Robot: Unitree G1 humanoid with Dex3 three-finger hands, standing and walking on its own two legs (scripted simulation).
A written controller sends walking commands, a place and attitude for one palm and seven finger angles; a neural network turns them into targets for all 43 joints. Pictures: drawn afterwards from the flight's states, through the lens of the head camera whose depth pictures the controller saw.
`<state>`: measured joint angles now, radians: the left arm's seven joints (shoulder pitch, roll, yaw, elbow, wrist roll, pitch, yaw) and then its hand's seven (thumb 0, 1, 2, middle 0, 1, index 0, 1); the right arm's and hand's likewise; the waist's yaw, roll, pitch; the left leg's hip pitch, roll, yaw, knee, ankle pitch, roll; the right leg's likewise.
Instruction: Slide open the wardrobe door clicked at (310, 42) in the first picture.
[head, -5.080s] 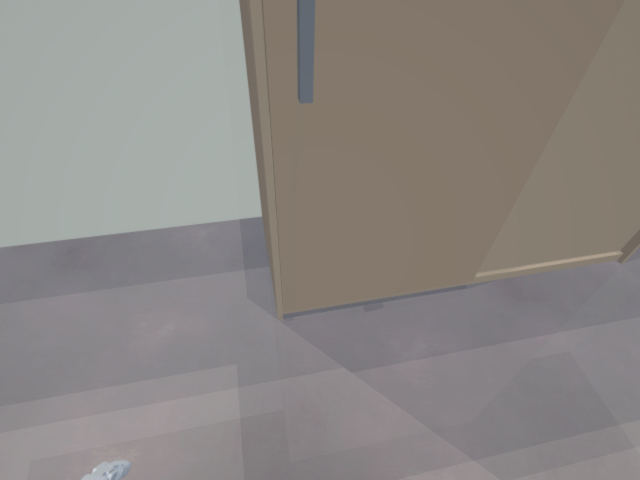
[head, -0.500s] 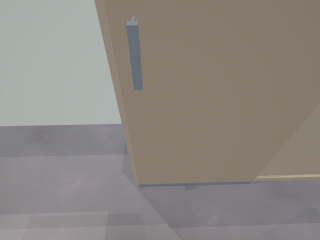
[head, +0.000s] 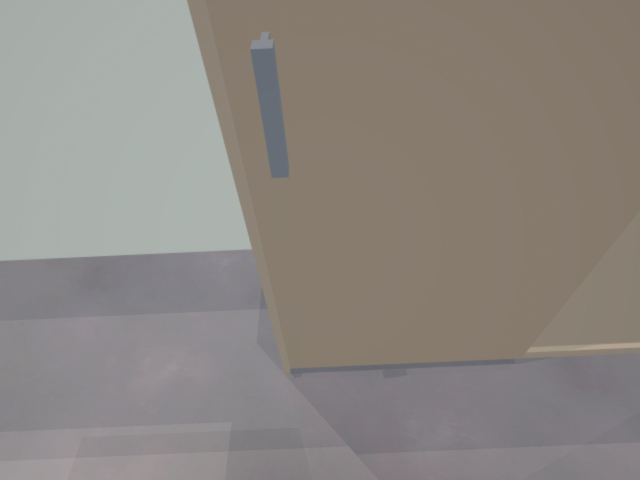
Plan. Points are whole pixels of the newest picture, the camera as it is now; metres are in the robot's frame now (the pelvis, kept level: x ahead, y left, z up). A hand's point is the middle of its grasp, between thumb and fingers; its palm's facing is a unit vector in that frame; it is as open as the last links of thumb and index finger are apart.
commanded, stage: look again from close up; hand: left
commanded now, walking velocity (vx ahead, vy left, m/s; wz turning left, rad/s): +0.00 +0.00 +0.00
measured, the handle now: (273, 109) +0.54 +0.09 +0.20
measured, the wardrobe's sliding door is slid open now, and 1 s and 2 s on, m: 0.00 0.00 0.00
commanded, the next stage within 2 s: shuffle to correct the standing spot in 1.02 s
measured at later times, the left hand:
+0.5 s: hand out of the picture +0.03 +0.14 -0.17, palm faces +0.01 -0.98 -0.22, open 7.3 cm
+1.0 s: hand out of the picture +0.03 +0.14 -0.16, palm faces +0.01 -0.97 -0.23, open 7.4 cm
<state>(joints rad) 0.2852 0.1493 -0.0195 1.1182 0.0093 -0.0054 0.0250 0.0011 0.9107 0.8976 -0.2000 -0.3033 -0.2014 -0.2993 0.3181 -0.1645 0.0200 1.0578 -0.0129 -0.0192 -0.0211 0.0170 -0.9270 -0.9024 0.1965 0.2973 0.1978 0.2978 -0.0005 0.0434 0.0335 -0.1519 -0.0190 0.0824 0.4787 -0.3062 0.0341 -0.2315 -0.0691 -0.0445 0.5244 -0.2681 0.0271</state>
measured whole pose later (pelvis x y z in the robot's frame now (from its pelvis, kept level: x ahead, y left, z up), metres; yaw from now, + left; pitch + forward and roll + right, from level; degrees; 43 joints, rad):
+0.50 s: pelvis +0.00 -0.04 +0.00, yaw +0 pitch -1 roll +1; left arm 0.23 0.18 -0.01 1.10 0.01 -0.02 0.02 0.00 0.91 0.90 -0.20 -0.30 -0.20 -0.30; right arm 0.25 -0.18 0.01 1.10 -0.01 -0.02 -0.02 0.01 -0.91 -0.90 0.20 0.30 0.20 0.30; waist 0.00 0.01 0.05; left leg -0.12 0.03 0.06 0.42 -0.27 -0.02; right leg -0.21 -0.02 -0.07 0.48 -0.25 -0.03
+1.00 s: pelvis +0.00 -0.05 +0.01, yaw +1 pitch -1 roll +1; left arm 0.21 0.20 0.00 1.10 0.01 -0.02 0.01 0.00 0.91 0.90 -0.20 -0.30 -0.20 -0.30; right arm 0.24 -0.19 0.01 1.11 -0.01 -0.02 -0.02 0.01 -0.91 -0.90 0.20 0.30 0.20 0.30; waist 0.00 0.00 0.05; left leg -0.12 0.06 0.05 0.40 -0.25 -0.05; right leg -0.19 0.01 -0.09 0.44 -0.23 -0.05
